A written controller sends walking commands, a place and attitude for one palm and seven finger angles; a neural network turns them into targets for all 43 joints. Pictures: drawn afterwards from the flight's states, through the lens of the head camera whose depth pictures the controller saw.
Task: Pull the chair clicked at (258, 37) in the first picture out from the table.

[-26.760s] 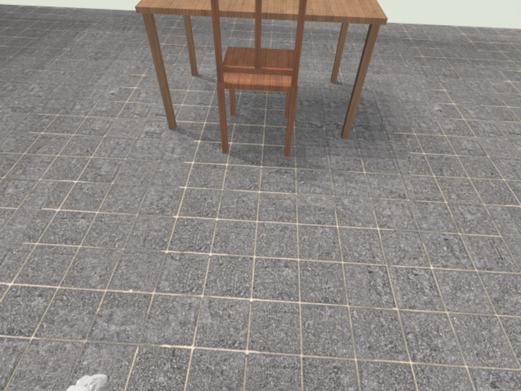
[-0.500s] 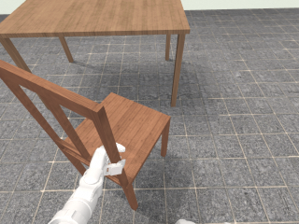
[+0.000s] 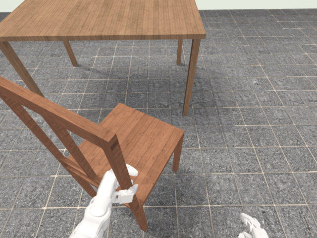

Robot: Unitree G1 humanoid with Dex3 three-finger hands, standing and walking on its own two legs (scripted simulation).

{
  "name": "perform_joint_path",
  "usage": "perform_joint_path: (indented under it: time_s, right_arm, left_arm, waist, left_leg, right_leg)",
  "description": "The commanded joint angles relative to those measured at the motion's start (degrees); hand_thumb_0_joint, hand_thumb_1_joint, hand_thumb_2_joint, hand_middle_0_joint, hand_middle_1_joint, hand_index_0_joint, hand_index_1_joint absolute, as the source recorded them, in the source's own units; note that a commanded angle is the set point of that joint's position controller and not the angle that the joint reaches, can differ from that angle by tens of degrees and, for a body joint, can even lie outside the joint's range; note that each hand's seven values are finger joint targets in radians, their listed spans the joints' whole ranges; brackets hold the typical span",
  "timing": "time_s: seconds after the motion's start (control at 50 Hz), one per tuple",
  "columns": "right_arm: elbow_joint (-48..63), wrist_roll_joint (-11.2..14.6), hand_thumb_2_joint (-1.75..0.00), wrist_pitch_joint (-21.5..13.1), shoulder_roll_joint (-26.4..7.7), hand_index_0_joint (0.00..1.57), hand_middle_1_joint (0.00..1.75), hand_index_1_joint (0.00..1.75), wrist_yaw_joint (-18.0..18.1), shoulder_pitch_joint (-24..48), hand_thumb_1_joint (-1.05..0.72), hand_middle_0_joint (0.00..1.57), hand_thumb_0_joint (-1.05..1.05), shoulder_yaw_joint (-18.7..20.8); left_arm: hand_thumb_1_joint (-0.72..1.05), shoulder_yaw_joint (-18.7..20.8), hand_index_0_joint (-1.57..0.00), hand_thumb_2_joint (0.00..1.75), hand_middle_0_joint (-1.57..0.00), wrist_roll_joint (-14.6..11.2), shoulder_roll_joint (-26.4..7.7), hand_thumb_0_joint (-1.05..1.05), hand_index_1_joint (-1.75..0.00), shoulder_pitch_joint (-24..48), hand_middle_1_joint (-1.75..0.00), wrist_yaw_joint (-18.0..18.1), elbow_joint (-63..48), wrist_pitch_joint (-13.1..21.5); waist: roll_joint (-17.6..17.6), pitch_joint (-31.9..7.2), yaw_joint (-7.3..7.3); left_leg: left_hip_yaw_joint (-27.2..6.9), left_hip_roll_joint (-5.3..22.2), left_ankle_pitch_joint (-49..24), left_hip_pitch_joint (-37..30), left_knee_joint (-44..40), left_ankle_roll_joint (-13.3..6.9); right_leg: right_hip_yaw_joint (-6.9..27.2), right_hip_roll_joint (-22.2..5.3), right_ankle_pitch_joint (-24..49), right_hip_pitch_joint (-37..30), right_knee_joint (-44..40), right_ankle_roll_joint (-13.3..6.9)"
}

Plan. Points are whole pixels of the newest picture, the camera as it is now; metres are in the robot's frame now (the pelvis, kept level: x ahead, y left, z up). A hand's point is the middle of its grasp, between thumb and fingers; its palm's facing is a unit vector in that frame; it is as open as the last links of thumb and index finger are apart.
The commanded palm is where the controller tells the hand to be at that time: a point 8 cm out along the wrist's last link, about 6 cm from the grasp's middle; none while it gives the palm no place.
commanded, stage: stop walking, hand still on the chair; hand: left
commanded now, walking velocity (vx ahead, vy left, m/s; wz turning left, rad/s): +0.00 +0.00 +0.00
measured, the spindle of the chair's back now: (75, 152) +0.35 +0.27 -0.05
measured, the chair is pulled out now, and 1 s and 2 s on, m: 0.57 0.57 0.57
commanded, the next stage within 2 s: open the thumb and straighten the fingers in 0.12 s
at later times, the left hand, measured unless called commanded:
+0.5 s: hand (126, 187) +0.26 +0.11 -0.07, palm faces -0.12 -0.98 -0.15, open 9.3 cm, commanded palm +0.24 +0.16 -0.05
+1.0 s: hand (124, 192) +0.25 +0.11 -0.08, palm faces -0.11 -0.98 -0.14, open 17.2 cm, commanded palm +0.24 +0.16 -0.05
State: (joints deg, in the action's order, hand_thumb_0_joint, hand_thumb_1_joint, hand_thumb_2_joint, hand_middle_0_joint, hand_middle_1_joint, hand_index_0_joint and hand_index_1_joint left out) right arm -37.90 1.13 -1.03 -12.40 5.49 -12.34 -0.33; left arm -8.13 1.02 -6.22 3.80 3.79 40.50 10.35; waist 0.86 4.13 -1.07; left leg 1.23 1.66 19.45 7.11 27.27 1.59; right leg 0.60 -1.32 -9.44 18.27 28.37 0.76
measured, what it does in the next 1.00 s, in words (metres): stands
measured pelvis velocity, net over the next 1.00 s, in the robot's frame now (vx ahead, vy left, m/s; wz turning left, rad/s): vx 0.01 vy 0.00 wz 0.06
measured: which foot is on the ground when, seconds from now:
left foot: down 0.00-1.00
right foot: down 0.00-1.00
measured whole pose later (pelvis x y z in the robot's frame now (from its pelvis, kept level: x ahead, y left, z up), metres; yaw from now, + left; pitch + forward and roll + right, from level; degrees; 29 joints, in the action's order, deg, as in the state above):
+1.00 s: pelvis +0.01 +0.00 -0.04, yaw +4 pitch +12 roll +0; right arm -29.3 2.1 -5.6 -14.3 0.8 -14.7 -0.5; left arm -6.9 -1.1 -9.3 -8.9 -0.9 11.1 -4.2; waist 2.3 -6.7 -2.7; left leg -2.6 0.7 29.8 32.2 50.1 1.8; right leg -2.2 -3.1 -19.7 41.6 49.5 0.6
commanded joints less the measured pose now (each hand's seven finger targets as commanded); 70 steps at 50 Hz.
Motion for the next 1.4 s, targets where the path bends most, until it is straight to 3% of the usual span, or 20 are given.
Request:
perform_joint_path:
  time_s: [0.0,0.18,0.2,0.22,0.24,0.28,0.34,0.44,0.46,0.5,0.58,0.72,0.8,0.9,0.98,1.04,1.06,1.12,1.2,1.38]
  right_arm:
    - [7.16,-0.30,-0.90,-1.54,-6.28,0.20,0.30,0.30,0.65,0.81,-0.90,0.20,0.00,2.16]
    - [7.67,-0.48,-0.90,-0.84,-5.86,0.20,0.30,0.30,0.65,1.43,-0.90,0.20,0.00,1.73]
    - [8.27,-0.50,-0.90,-0.80,-5.87,0.20,0.30,0.30,0.56,1.60,-0.90,0.20,0.00,1.89]
    - [7.53,2.35,-0.90,-1.19,-8.22,0.20,0.30,0.30,-1.50,0.92,-0.90,0.20,0.00,2.46]
    - [8.11,2.49,-0.90,-2.00,-7.54,0.20,0.30,0.30,-2.77,0.80,-0.90,0.20,0.00,2.09]
    - [8.69,1.72,-0.90,-4.02,-7.45,0.20,0.30,0.30,-3.29,1.59,-0.90,0.20,0.00,2.94]
    - [9.34,1.43,-0.90,-5.73,-7.08,0.20,0.30,0.30,-4.69,1.32,-0.90,0.20,0.00,2.59]
    - [10.53,1.39,-0.90,-6.17,-8.32,0.20,0.30,0.30,-5.45,0.03,-0.90,0.20,0.00,2.98]
    - [11.29,1.46,-0.90,-6.33,-8.03,0.20,0.30,0.30,-5.63,0.38,-0.90,0.20,0.00,2.93]
    - [12.36,1.50,-0.90,-6.55,-8.34,0.20,0.30,0.30,-5.55,0.48,-0.90,0.20,0.00,3.09]
    - [13.34,1.47,-0.90,-6.94,-8.82,0.20,0.30,0.30,-4.93,-0.13,-0.90,0.20,0.00,3.30]
    - [14.13,1.19,-0.90,-7.12,-8.88,0.20,0.30,0.30,-4.03,-0.83,-0.90,0.20,0.00,2.99]
    - [15.74,1.19,-0.90,-6.89,-8.34,0.20,0.30,0.30,-4.24,-0.46,-0.90,0.20,0.00,2.61]
    - [16.84,1.17,-0.90,-7.31,-8.07,0.20,0.30,0.30,-4.15,-0.92,-0.90,0.20,0.00,2.63]
    - [17.31,0.93,-0.90,-7.64,-8.32,0.20,0.30,0.30,-3.73,-1.24,-0.90,0.20,0.00,2.63]
    - [17.61,0.84,-0.90,-7.34,-8.63,0.20,0.30,0.30,-3.41,-1.39,-0.90,0.20,0.00,2.63]
    - [18.30,0.83,-0.90,-7.12,-8.30,0.20,0.30,0.30,-3.61,-0.90,-0.90,0.20,0.00,2.41]
    - [20.23,0.92,-0.90,-7.09,-7.92,0.20,0.30,0.30,-3.81,-0.46,-0.90,0.20,0.00,2.57]
    - [21.66,0.93,-0.90,-7.50,-7.45,0.20,0.30,0.30,-3.87,-0.82,-0.90,0.20,0.00,2.42]
    - [23.37,0.59,-0.90,-8.30,-7.42,0.20,0.30,0.30,-3.08,-1.33,-0.90,0.20,0.00,2.40]
  left_arm:
    - [0.90,3.11,-0.50,0.90,-0.50,-1.19,-3.65,0.00,-1.45,10.60,-1.45,1.48,-12.25,2.81]
    - [0.90,2.66,-0.50,0.90,-0.50,-1.15,-3.11,0.00,-1.45,9.02,-1.45,1.89,-13.76,2.06]
    - [0.90,4.68,-0.50,0.90,-0.50,-1.14,-5.14,0.00,-1.45,8.11,-1.45,2.17,-16.99,2.35]
    - [0.78,-0.50,-0.50,0.84,-0.50,-1.95,-0.56,0.00,-1.45,2.22,-1.45,0.91,-8.65,-0.49]
    - [0.66,2.80,-0.50,0.78,-0.50,-3.59,-2.34,0.00,-1.45,8.04,-1.45,0.44,-14.15,0.75]
    - [0.42,5.86,-0.50,0.67,-0.50,-3.11,-6.72,0.00,-1.45,10.87,-1.45,-0.24,-20.66,2.56]
    - [0.05,3.80,-0.50,0.49,-0.50,-2.35,-5.09,0.00,-1.45,6.95,-1.45,-1.40,-23.33,1.90]
    - [-0.55,6.24,-0.45,0.20,-0.45,-2.26,-7.34,0.00,-1.30,4.23,-1.30,-2.33,-23.17,-1.43]
    - [-0.55,3.67,-0.43,0.20,-0.43,-2.73,-4.33,0.00,-1.23,4.10,-1.23,-2.78,-24.10,-2.25]
    - [-0.55,3.73,-0.38,0.20,-0.38,-3.28,-4.17,0.00,-1.09,3.55,-1.09,-3.13,-26.42,-3.64]
    - [-0.55,3.55,-0.27,0.20,-0.27,-3.47,-4.64,0.00,-0.80,5.34,-0.80,-3.36,-30.14,-5.69]
    - [-0.55,7.09,-0.10,0.20,-0.10,-2.90,-8.06,0.00,-0.29,1.20,-0.29,-3.42,-31.26,-8.68]
    - [-0.55,5.62,0.00,0.20,0.00,-2.85,-6.81,0.00,0.00,-2.08,0.00,-4.42,-35.11,-9.98]
    - [-0.55,2.39,0.00,0.20,0.00,-2.40,-5.26,0.00,0.00,-3.56,0.00,-4.78,-41.77,-10.77]
    - [-0.55,1.48,0.00,0.20,0.00,-2.42,-4.74,0.00,0.00,-5.42,0.00,-4.26,-43.52,-11.65]
    - [-0.55,6.61,0.00,0.20,0.00,-1.70,-9.38,0.00,0.00,-10.75,0.00,-3.69,-41.47,-12.16]
    - [-0.55,4.39,0.00,0.20,0.00,-1.56,-7.23,0.00,0.00,-12.31,0.00,-4.05,-42.45,-12.42]
    - [-0.55,4.17,0.00,0.20,0.00,-1.23,-7.80,0.00,0.00,-17.13,0.00,-4.04,-47.50,-12.55]
    - [-0.55,0.14,0.00,0.20,0.00,-1.22,-4.87,0.00,0.00,-22.24,0.00,-3.95,-53.53,-12.75]
    - [-0.55,-1.19,0.00,0.20,0.00,0.82,-5.74,0.00,0.00,-28.93,0.00,-2.90,-60.27,-12.41]
  waist:
    - [-1.92,-14.09,0.21]
    - [-1.97,-13.05,0.33]
    - [-1.63,-13.87,0.53]
    - [-6.68,-15.14,-3.20]
    - [-10.81,-13.48,-2.53]
    - [-6.77,-17.79,-2.29]
    - [1.43,-18.35,-1.79]
    - [-1.19,-20.45,-1.40]
    - [-1.66,-20.56,-1.78]
    - [-1.39,-21.74,-1.49]
    - [-5.07,-22.61,-2.41]
    - [-5.91,-22.51,-1.76]
    - [-3.94,-23.68,-1.66]
    - [-0.63,-24.96,-2.85]
    - [-3.65,-24.20,-3.53]
    - [-4.06,-22.66,-2.05]
    - [-3.35,-22.72,-1.87]
    - [-1.16,-25.14,-0.99]
    - [-0.92,-24.26,-2.15]
    - [-1.83,-21.42,-2.79]
  left_leg:
    - [-1.96,4.01,-17.26,2.76,-3.91,-1.68]
    - [-2.09,3.87,-14.79,3.66,-4.64,-1.94]
    - [-2.00,3.75,-14.30,3.89,-4.55,-1.98]
    - [0.91,0.25,-13.10,11.43,-2.17,-1.14]
    - [0.74,0.09,-10.59,15.57,-0.27,-1.63]
    - [1.04,-1.05,-8.33,17.04,1.23,-1.94]
    - [1.31,-1.90,-7.24,18.44,3.62,-1.57]
    - [0.47,-2.18,-5.32,23.25,6.90,-1.53]
    - [0.57,-2.30,-4.58,23.81,7.47,-1.58]
    - [0.57,-2.38,-4.49,24.50,8.44,-1.60]
    - [-0.01,-2.47,-3.67,26.22,10.28,-1.99]
    - [-0.19,-2.97,-4.18,28.86,12.82,-2.24]
    - [0.09,-3.19,-6.26,29.27,14.15,-2.15]
    - [-0.43,-2.92,-9.66,26.70,15.93,-2.17]
    - [-0.93,-3.05,-9.22,27.68,16.97,-2.35]
    - [-0.88,-3.31,-8.18,29.66,17.32,-2.19]
    - [-0.78,-3.39,-7.87,29.82,17.24,-2.23]
    - [-0.88,-3.39,-9.93,29.15,17.58,-2.09]
    - [-1.27,-3.18,-10.69,28.56,18.61,-2.11]
    - [-2.24,-3.43,-6.57,30.74,20.65,-2.38]
  right_leg:
    - [3.06,-4.24,17.24,-12.93,-0.63,-2.66]
    - [2.93,-3.91,14.09,-12.45,-1.29,-2.54]
    - [3.27,-4.18,14.40,-13.57,-1.51,-2.58]
    - [-2.67,-2.30,11.97,-9.72,1.50,-1.64]
    - [-2.26,-2.10,9.91,-7.36,1.97,-1.44]
    - [-0.93,-2.01,7.01,-7.25,3.16,-1.27]
    - [-1.56,-1.74,4.33,-3.43,5.41,-1.75]
    - [-2.45,-1.21,0.97,-0.41,9.11,-1.62]
    - [-2.58,-1.18,0.19,0.48,9.38,-1.34]
    - [-2.72,-1.04,-0.26,1.37,10.42,-1.37]
    - [-2.89,-0.71,-1.90,2.97,11.62,-0.88]
    - [-3.04,-0.62,-1.29,3.66,13.53,-0.79]
    - [-3.00,-0.91,2.23,2.82,14.75,-0.90]
    - [-3.74,-0.79,5.16,4.80,16.00,-1.04]
    - [-4.18,-0.69,5.25,5.53,16.34,-0.73]
    - [-4.12,-0.74,4.14,5.53,16.94,-0.97]
    - [-4.12,-0.80,3.66,5.87,17.06,-0.97]
    - [-4.10,-1.07,5.22,4.39,17.92,-1.48]
    - [-4.70,-0.81,5.19,6.61,18.34,-1.31]
    - [-5.21,-0.24,-1.09,12.03,19.77,-1.24]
